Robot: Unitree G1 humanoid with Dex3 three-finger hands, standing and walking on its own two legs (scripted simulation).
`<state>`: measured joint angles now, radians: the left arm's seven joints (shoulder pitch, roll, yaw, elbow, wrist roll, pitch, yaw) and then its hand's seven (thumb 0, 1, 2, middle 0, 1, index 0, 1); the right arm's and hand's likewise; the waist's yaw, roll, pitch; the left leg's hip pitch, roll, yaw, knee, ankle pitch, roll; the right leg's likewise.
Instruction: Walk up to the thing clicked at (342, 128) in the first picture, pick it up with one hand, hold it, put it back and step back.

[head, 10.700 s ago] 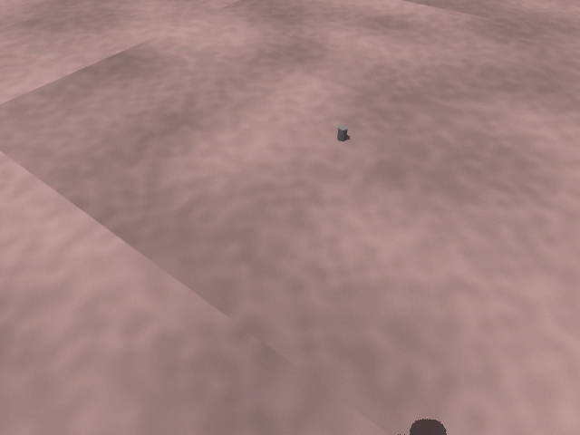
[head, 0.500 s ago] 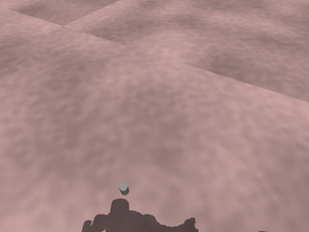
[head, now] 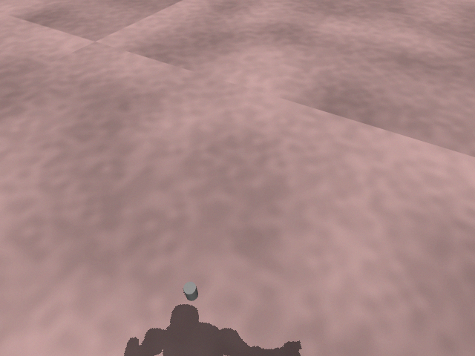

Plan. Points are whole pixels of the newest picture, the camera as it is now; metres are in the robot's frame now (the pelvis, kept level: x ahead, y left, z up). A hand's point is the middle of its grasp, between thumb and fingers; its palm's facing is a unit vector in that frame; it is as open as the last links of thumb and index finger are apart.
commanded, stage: stand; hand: left
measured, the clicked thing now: (190, 291) +0.50 +0.22 -0.74
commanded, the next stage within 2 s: none
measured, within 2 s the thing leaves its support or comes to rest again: neither
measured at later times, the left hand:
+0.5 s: hand out of the picture +0.07 +0.24 -0.16, palm faces +0.00 -0.94 -0.34, open 7.4 cm
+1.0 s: hand out of the picture +0.09 +0.25 -0.15, palm faces +0.00 -0.94 -0.34, open 7.4 cm
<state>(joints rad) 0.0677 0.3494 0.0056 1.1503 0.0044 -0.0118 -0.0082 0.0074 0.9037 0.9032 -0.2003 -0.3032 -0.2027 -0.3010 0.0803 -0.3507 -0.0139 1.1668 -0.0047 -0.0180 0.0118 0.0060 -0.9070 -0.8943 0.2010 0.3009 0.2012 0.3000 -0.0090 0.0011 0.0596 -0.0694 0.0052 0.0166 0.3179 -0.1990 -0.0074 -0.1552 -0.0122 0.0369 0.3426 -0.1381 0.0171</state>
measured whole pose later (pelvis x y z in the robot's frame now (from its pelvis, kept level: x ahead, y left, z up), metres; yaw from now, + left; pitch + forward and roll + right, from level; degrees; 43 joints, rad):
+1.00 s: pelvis +0.02 -0.01 +0.00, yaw +1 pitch -2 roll +0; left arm 0.09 0.34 0.00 1.14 0.01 -0.01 -0.01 0.01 0.90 0.90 -0.20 -0.30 -0.20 -0.30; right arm 0.10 -0.36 0.00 1.15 -0.01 -0.02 0.01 0.01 -0.91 -0.89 0.20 0.30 0.20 0.30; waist 0.00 0.01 0.05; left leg -0.07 0.01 -0.01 0.31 -0.21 -0.02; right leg -0.14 -0.01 0.01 0.33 -0.16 0.01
